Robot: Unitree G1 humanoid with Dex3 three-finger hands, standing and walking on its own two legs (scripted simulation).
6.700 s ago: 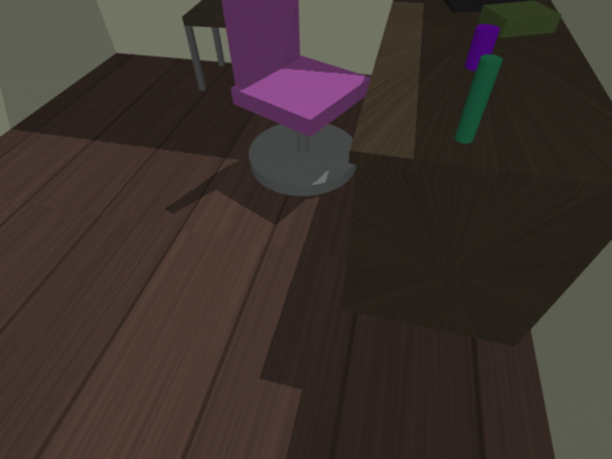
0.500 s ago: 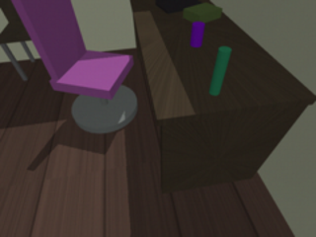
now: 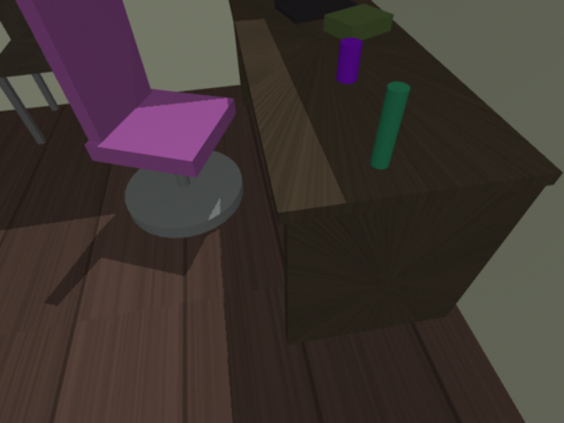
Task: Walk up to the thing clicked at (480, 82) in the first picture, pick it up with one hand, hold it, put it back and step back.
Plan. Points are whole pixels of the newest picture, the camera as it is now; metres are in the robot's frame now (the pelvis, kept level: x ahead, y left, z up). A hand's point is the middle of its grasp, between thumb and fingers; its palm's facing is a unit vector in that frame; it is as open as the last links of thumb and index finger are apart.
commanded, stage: walk up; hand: right
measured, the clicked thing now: (388, 128) +0.69 -0.20 +0.04
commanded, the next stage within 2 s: none
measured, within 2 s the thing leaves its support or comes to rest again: neither
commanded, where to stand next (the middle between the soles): +0.23 -0.08 m, yaw +11 degrees
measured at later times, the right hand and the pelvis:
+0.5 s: hand (533, 409) +0.20 -0.37 -0.15, palm faces -0.16 +0.90 -0.40, open 7.4 cm; pelvis +0.10 -0.10 -0.01, yaw +6 degrees
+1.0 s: hand (452, 299) +0.40 -0.32 -0.17, palm faces -0.23 +0.92 -0.32, open 7.4 cm; pelvis +0.21 -0.11 -0.04, yaw +11 degrees
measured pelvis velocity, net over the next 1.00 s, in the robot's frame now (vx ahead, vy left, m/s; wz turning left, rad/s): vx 0.21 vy -0.11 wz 0.19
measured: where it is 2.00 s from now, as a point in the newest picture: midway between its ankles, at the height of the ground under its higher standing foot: outside the picture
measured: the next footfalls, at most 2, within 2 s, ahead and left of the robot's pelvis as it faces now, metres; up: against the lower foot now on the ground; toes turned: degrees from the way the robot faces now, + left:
right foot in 0.28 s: +0.11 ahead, -0.20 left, +0.00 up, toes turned +1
left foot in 0.70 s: +0.28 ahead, +0.05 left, +0.00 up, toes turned +12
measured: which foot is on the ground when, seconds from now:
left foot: down 0.00-0.30, up 0.32-0.68, down 0.70-1.00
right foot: down 0.00-0.06, up 0.08-0.26, down 0.28-0.74, up 0.76-0.98, down 1.00-1.00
